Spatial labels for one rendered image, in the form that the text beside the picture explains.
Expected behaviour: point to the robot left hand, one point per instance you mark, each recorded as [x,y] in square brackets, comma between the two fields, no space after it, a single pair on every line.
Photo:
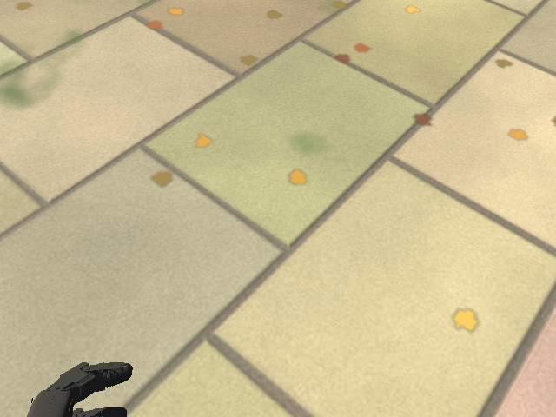
[77,384]

